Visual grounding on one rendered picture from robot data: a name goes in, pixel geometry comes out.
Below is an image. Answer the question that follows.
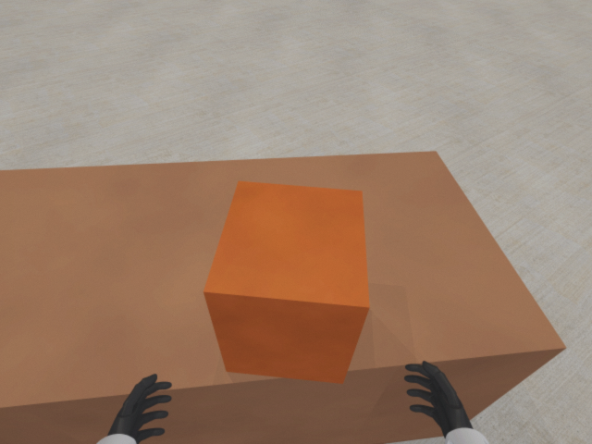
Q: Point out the pedestal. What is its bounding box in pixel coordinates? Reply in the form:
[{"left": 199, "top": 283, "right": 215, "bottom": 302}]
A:
[{"left": 0, "top": 151, "right": 566, "bottom": 444}]

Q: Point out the carton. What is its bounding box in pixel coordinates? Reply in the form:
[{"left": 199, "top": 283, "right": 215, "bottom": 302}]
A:
[{"left": 203, "top": 181, "right": 370, "bottom": 384}]

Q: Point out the robot left hand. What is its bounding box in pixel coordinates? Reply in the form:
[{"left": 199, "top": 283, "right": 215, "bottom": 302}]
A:
[{"left": 108, "top": 374, "right": 172, "bottom": 444}]

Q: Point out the robot right hand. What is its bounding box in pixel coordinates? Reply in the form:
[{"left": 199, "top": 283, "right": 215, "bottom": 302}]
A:
[{"left": 404, "top": 361, "right": 473, "bottom": 438}]

